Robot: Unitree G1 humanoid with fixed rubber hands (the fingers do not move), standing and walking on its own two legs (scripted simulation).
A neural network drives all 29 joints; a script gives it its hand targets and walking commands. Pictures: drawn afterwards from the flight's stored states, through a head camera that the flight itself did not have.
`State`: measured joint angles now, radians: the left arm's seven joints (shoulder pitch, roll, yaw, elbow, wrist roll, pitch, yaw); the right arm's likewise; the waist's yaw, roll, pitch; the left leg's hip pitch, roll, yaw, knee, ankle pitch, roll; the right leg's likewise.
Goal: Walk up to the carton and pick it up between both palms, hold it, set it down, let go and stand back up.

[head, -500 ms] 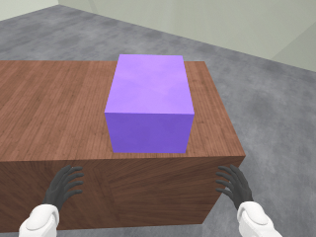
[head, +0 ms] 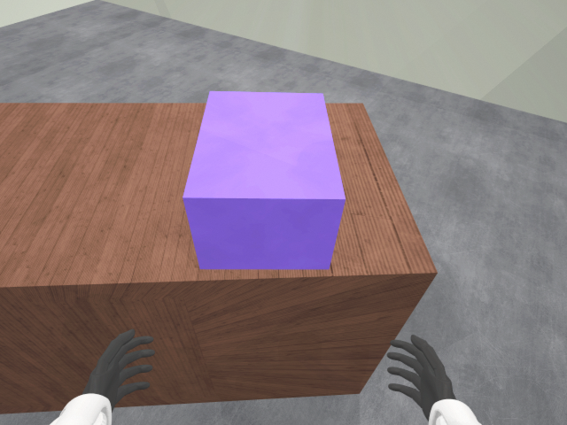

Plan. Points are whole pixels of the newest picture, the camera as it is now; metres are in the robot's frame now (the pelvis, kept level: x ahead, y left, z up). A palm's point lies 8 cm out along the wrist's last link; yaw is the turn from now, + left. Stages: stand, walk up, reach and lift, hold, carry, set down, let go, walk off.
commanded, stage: set down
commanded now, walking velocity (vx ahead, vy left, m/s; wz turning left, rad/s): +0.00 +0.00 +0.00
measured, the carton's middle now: (265, 175) +0.56 +0.06 +0.04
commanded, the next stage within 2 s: let go in 0.38 s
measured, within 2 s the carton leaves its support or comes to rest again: neither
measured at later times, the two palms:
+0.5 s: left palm (117, 417) +0.16 +0.24 -0.05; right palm out of the picture +0.16 -0.19 -0.07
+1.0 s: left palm (134, 417) +0.17 +0.23 -0.09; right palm out of the picture +0.17 -0.22 -0.11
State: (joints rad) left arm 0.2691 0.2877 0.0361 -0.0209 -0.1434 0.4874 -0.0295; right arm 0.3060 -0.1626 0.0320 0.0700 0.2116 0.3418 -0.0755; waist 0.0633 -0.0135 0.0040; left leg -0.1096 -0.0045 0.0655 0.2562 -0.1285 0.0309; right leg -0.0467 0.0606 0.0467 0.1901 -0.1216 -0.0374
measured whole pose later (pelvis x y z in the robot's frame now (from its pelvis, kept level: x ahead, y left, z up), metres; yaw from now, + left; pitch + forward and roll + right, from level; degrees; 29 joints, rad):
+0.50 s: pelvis +0.01 +0.00 +0.00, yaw -1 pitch -1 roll +0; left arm 0.26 0.25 0.02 0.13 -0.06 0.58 -0.02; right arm 0.28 -0.13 0.03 0.27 0.14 0.36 -0.05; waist 0.05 -0.01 0.03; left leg -0.11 0.00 0.08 0.28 -0.16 0.03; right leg -0.06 0.06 0.05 0.23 -0.15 -0.04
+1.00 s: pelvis +0.01 +0.00 -0.01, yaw +1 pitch +3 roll +0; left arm 0.17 0.21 0.00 0.44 0.06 0.36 -0.01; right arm 0.15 -0.15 -0.03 0.65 -0.01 0.14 0.00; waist 0.01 -0.01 0.00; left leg -0.23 0.00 0.06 0.38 -0.20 0.03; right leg -0.19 0.06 0.02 0.38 -0.27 -0.03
